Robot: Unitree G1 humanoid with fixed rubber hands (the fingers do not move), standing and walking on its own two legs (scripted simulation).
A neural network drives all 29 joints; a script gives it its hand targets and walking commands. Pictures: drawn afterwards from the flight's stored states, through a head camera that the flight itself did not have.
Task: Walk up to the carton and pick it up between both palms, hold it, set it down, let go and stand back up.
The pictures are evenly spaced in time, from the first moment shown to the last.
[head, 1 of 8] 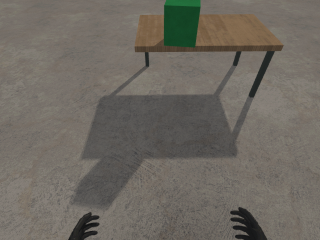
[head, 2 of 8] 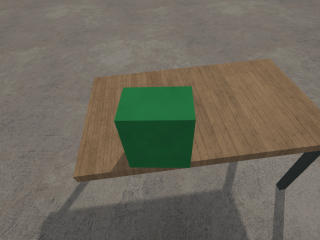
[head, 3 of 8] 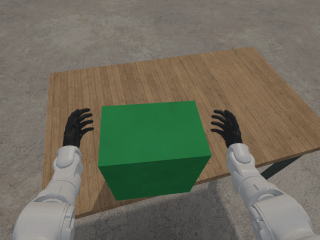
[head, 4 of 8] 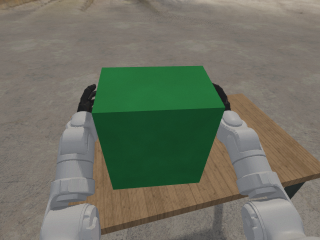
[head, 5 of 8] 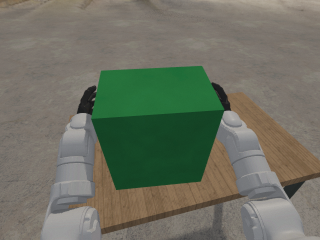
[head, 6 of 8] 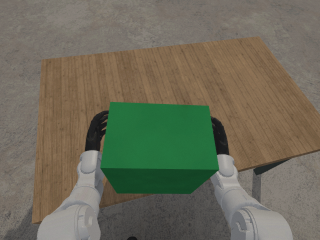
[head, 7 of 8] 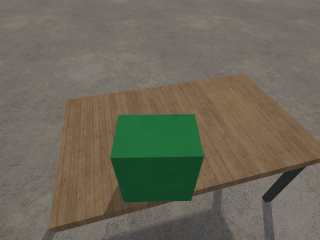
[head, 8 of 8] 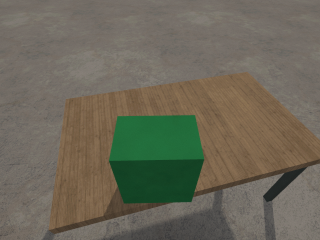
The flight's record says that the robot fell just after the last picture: no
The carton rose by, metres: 0.24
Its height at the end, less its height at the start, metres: +0.00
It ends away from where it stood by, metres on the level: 0.03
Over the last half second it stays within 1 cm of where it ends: yes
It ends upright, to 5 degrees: yes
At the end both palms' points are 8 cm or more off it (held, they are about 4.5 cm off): yes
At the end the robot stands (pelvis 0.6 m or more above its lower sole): yes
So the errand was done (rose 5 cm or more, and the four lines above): yes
